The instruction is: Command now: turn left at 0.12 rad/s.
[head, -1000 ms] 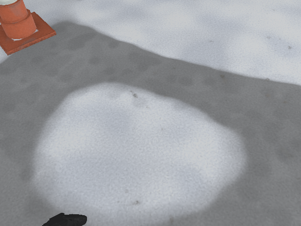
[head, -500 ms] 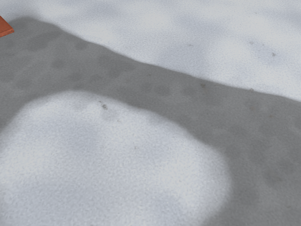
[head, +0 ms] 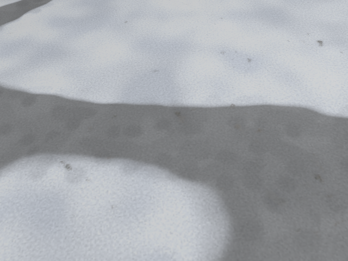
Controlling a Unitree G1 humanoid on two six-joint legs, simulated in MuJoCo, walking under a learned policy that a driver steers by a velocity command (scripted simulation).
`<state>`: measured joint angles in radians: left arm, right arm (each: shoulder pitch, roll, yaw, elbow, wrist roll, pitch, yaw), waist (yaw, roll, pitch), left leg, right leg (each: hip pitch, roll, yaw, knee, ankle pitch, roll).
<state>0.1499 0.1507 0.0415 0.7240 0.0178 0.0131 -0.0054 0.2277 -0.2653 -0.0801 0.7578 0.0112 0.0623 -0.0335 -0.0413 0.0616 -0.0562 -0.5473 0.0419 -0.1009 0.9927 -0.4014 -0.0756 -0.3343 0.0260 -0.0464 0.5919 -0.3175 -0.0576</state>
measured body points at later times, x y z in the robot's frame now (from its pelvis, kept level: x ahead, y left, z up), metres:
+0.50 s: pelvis +0.08 +0.07 -0.01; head +0.11 +0.09 +0.44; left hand +0.01 +0.37 -0.13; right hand +0.36 -0.10 -0.08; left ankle +0.08 +0.19 -0.73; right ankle -0.01 -0.09 -0.73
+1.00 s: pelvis +0.33 +0.17 -0.02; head +0.36 +0.19 +0.43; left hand +0.47 +0.47 -0.09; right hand +0.46 -0.08 -0.14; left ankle +0.09 +0.19 -0.72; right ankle +0.48 +0.15 -0.73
